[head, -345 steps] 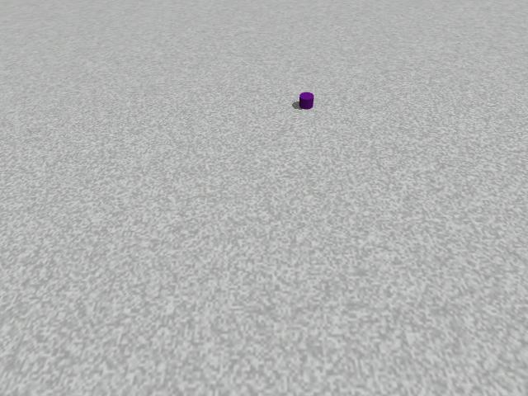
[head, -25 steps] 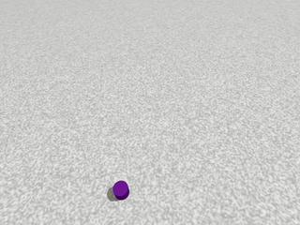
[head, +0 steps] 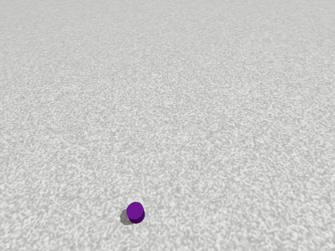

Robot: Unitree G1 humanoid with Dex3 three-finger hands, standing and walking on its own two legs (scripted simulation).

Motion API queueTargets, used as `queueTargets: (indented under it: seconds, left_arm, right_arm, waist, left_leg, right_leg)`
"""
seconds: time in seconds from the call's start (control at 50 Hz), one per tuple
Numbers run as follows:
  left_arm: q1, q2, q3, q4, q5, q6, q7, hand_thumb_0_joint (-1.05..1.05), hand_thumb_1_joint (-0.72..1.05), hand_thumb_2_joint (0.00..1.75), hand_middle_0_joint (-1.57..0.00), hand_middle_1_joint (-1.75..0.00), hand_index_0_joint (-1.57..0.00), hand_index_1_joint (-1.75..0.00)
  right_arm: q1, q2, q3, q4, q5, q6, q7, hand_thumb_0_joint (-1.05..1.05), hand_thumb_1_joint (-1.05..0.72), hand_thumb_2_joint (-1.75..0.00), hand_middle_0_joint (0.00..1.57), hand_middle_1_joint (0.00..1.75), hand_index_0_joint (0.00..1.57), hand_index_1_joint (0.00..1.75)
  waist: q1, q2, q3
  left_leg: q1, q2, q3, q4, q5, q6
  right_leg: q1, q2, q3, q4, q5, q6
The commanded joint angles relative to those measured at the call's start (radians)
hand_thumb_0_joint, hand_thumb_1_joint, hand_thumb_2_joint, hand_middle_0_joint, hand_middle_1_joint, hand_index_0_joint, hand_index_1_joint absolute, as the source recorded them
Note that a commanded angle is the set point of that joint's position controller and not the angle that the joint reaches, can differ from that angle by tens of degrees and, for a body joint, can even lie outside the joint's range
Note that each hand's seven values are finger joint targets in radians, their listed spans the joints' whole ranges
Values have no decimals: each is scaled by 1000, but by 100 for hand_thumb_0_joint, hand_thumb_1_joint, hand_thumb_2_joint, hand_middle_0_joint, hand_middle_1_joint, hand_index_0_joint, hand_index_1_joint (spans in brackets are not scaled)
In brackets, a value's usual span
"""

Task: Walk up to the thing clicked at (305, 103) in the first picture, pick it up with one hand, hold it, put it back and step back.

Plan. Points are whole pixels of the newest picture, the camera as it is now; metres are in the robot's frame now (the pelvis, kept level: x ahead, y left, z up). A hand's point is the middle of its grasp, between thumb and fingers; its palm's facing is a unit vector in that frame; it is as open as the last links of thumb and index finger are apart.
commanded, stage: stand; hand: left
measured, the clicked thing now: (135, 212) +0.48 +0.23 -0.75
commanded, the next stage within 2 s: none
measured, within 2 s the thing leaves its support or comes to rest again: neither
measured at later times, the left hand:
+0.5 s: hand out of the picture +0.07 +0.25 -0.16, palm faces -0.03 -0.94 -0.34, open 7.4 cm
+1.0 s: hand out of the picture +0.08 +0.24 -0.16, palm faces -0.03 -0.94 -0.35, open 7.4 cm
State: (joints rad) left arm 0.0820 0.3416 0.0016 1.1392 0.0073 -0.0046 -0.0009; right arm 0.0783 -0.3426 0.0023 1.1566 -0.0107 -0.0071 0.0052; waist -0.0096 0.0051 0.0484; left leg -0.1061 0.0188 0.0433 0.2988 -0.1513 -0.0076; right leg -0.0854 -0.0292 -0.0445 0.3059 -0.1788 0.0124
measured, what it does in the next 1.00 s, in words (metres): stands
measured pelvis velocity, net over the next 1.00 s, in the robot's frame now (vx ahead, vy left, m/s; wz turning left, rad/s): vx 0.01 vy -0.01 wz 0.00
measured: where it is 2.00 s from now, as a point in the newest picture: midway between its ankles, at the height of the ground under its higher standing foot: outside the picture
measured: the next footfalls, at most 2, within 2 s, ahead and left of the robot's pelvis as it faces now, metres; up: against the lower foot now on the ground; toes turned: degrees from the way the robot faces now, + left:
none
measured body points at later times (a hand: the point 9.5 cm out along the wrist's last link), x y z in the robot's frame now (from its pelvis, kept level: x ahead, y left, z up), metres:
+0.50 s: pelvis +0.00 -0.01 +0.00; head +0.01 -0.01 +0.45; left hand +0.07 +0.29 -0.13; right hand +0.07 -0.31 -0.14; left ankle +0.01 +0.12 -0.75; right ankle -0.01 -0.12 -0.75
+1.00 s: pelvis +0.01 -0.01 +0.00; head +0.01 -0.01 +0.45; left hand +0.08 +0.29 -0.13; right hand +0.08 -0.31 -0.14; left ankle +0.01 +0.12 -0.75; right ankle -0.01 -0.12 -0.75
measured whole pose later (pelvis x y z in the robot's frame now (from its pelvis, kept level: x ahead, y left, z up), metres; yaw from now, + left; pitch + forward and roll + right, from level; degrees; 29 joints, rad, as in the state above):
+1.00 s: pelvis +0.01 -0.01 +0.00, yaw +0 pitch -2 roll +0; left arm 0.11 0.35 0.00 1.13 0.01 -0.01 0.00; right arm 0.10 -0.35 0.01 1.14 -0.01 -0.01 0.01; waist -0.01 0.01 0.05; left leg -0.10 0.03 0.04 0.30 -0.16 -0.02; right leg -0.08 -0.02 -0.05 0.31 -0.19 0.00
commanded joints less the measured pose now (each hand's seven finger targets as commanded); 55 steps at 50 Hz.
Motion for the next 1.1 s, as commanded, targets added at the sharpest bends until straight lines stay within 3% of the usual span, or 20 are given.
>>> queueTargets:
  seconds: [0.0,0.24,0.3,0.38,0.46,0.68,1.08]
  left_arm:
    - [-34,217,35,-58,2,-26,9,0,90,90,-20,-30,-20,-30]
    - [-27,224,35,-59,1,-25,8,0,90,90,-20,-30,-20,-30]
    - [-18,227,35,-60,3,-27,8,0,90,90,-20,-30,-20,-30]
    - [-19,220,34,-64,1,-28,9,0,90,90,-20,-30,-20,-30]
    - [-13,223,34,-64,0,-27,9,0,90,90,-20,-30,-20,-30]
    - [-6,224,34,-61,0,-24,8,0,90,90,-20,-30,-20,-30]
    - [-4,224,34,-67,1,-26,9,0,90,90,-20,-30,-20,-30]
  right_arm:
    - [-53,-216,-41,-59,1,-23,-9,0,-90,-90,20,30,20,30]
    - [-30,-211,-39,-56,0,-19,-5,0,-90,-90,20,30,20,30]
    - [-31,-213,-40,-58,0,-19,-4,0,-90,-90,20,30,20,30]
    - [-28,-221,-41,-61,0,-24,-9,0,-90,-90,20,30,20,30]
    - [-19,-218,-39,-62,1,-23,-10,0,-90,-90,20,30,20,30]
    - [-17,-222,-34,-65,1,-21,-10,0,-90,-90,20,30,20,30]
    - [-22,-223,-34,-70,1,-23,-12,0,-90,-90,20,30,20,30]
  waist:
    - [8,-11,-87]
    - [4,-8,-46]
    - [6,-18,-54]
    - [4,2,-99]
    - [5,0,-99]
    - [8,-5,-57]
    - [12,0,-80]
  left_leg:
    - [32,131,-104,-43,121,18]
    - [-12,115,-109,-51,23,12]
    - [-7,119,-115,-46,42,16]
    - [28,129,-113,-25,151,17]
    - [31,130,-106,-22,169,19]
    - [11,126,-105,-41,90,15]
    - [38,134,-103,-30,142,17]
  right_leg:
    - [-12,-118,98,-54,109,-24]
    - [-37,-110,101,-74,16,-24]
    - [-32,-111,101,-73,19,-24]
    - [-6,-118,102,-48,137,-31]
    - [2,-118,99,-42,167,-31]
    - [-19,-115,105,-60,95,-28]
    - [-8,-116,102,-48,148,-30]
